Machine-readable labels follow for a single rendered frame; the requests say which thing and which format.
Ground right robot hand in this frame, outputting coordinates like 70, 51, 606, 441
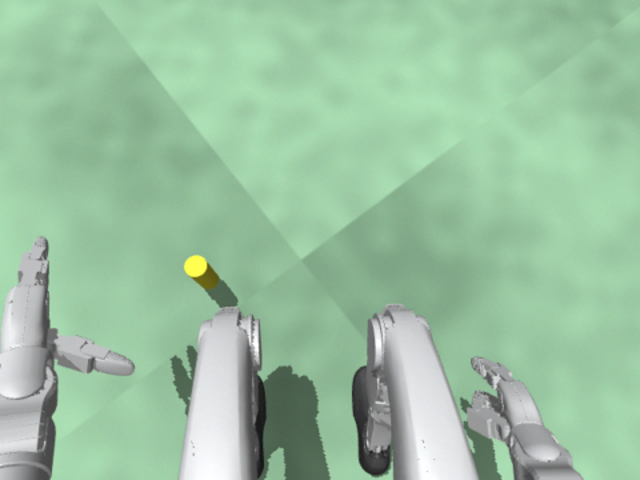
467, 357, 544, 448

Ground right robot arm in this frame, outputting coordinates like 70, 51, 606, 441
508, 423, 584, 480

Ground left robot hand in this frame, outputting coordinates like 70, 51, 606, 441
0, 236, 135, 376

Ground can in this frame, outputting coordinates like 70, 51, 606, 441
184, 255, 219, 289

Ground left robot arm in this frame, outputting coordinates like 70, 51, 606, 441
0, 346, 58, 480

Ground right robot foot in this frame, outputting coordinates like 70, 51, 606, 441
352, 366, 390, 475

